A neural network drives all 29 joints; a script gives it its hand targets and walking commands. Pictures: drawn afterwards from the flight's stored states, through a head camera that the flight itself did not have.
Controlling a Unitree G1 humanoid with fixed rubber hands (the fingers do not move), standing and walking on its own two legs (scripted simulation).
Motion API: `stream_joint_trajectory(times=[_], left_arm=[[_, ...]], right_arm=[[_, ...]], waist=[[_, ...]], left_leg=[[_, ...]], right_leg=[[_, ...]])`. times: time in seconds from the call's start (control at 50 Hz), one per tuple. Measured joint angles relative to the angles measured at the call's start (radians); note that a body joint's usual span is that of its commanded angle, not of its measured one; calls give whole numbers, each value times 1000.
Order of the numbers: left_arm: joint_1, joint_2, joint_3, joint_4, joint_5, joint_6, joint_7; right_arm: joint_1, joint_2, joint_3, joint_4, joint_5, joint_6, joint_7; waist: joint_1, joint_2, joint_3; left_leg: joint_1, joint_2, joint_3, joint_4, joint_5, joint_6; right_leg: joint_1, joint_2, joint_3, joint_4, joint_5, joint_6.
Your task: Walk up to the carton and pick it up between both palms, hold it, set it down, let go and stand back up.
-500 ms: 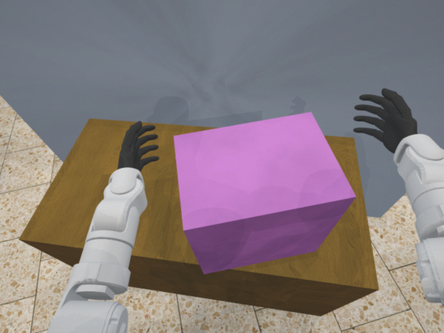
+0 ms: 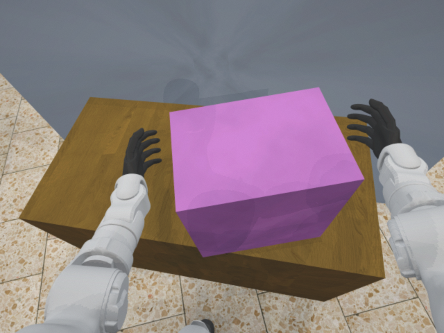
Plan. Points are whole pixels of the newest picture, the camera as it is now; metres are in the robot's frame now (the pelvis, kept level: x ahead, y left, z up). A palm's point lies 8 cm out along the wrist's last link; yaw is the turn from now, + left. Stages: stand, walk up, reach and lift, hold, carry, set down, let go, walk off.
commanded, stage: reach and lift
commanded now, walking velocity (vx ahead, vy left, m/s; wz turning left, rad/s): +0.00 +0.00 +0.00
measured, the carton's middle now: (254, 182) +0.42 +0.03 -0.06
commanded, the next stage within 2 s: none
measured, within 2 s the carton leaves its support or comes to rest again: neither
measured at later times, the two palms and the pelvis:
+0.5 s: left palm (146, 179) +0.36 +0.24 +0.00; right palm (366, 149) +0.49 -0.17 +0.01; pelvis -0.01 -0.01 -0.02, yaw +0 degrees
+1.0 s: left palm (153, 177) +0.37 +0.23 +0.00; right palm (355, 151) +0.48 -0.15 +0.02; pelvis -0.01 -0.01 -0.02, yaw +1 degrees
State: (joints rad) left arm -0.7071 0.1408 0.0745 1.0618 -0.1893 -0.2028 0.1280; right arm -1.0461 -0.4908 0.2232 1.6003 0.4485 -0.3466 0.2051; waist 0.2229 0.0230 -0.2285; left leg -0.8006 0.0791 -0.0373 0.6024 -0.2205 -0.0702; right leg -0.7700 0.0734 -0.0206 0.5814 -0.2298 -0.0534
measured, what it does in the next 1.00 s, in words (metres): stands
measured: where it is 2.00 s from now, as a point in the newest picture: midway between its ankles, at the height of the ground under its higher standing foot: outside the picture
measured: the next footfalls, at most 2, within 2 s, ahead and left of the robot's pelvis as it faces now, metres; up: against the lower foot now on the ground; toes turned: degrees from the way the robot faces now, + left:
none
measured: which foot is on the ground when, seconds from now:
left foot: down 0.00-1.00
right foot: down 0.00-1.00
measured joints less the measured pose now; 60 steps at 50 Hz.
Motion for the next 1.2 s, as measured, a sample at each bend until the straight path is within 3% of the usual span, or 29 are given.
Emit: stream_joint_trajectory(times=[0.16, 0.26, 0.44, 0.54, 0.68, 0.86, 1.2], left_arm=[[-3, 37, -29, 119, -74, -123, -1], [-1, 16, -64, 61, -103, -130, 15], [-15, -35, 4, -7, -24, -80, 1], [-20, -36, 42, 24, 16, -104, -9], [-20, -56, 30, 19, 9, -121, 29], [-83, -70, 36, 71, 25, -109, 43], [-64, -89, 73, 81, 58, -171, 58]], right_arm=[[45, -19, 83, -7, 82, -47, -17], [27, -13, 87, -56, 106, -52, 0], [-9, 31, 29, -55, 22, -55, -39], [-11, 58, 16, 2, -24, -70, -56], [-15, 80, -26, -30, -48, -75, -54], [-42, 98, -73, -12, -101, -33, -79], [-57, 106, -80, 22, -126, -75, -91]], waist=[[-5, -23, -17], [1, -29, -18], [7, -26, -30], [-3, -37, -23], [-2, -36, -36], [-7, -41, -42], [-16, -30, -35]], left_leg=[[-73, 5, 25, 56, -21, 3], [-125, 4, 24, 93, -31, 1], [-173, 9, 20, 134, -42, -2], [-168, 13, 24, 131, -36, -3], [-187, 14, 18, 134, -26, -5], [-187, 7, 27, 129, -21, 0], [-183, 3, 27, 137, -35, 6]], right_leg=[[-85, 1, 12, 71, -25, 0], [-139, -1, 8, 115, -40, -2], [-181, 0, -7, 156, -58, -8], [-176, 1, -11, 156, -55, -13], [-191, 2, -16, 156, -46, -15], [-199, -3, -8, 167, -48, -12], [-189, -7, -8, 166, -61, -7]])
